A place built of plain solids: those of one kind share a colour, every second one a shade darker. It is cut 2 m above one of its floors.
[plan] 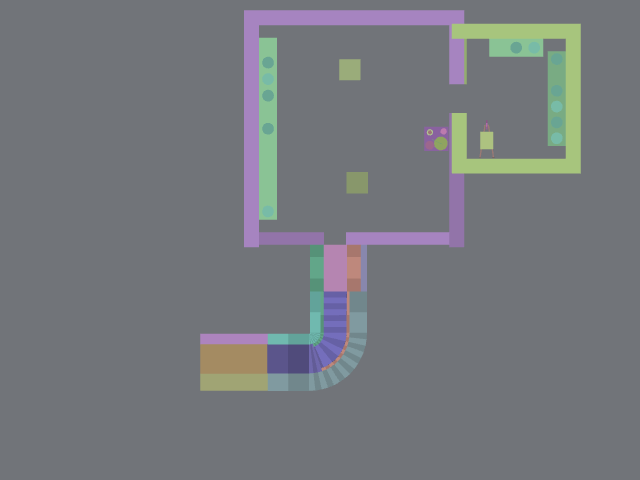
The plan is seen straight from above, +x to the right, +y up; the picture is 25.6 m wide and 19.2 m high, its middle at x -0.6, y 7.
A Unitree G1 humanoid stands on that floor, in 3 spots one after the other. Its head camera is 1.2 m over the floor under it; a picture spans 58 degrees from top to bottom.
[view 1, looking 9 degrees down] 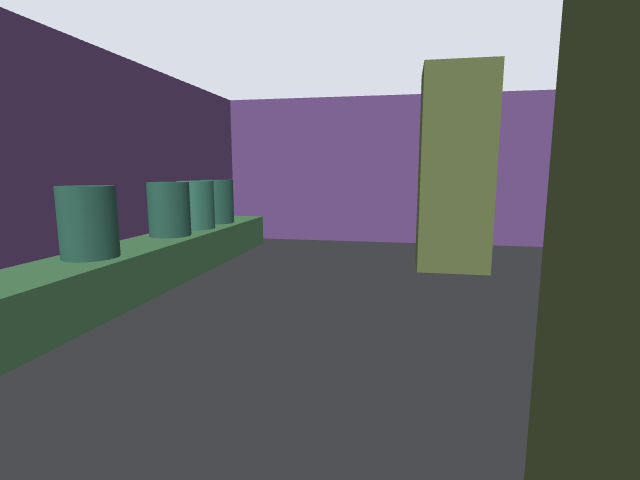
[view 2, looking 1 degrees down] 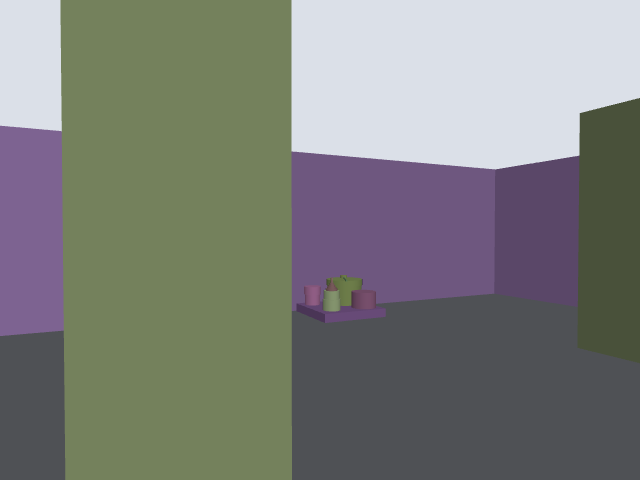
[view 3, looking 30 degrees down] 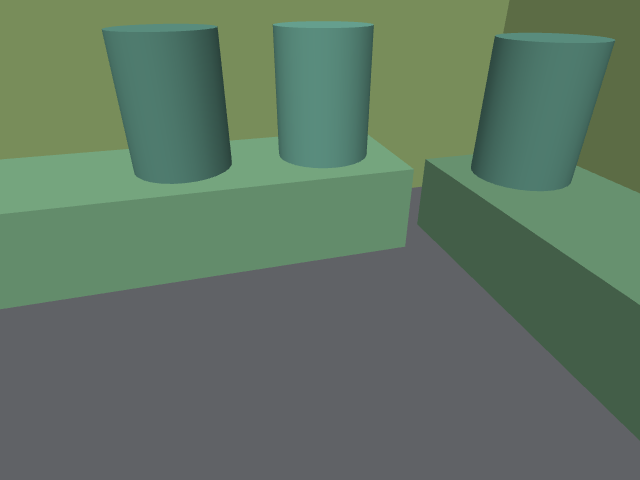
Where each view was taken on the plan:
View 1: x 0.00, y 8.18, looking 101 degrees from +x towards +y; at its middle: wall_chamber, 7.65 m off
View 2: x -1.54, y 14.09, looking -26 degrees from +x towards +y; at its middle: wall_chamber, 6.80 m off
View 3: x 7.33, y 12.53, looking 74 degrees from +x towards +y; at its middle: bench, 2.16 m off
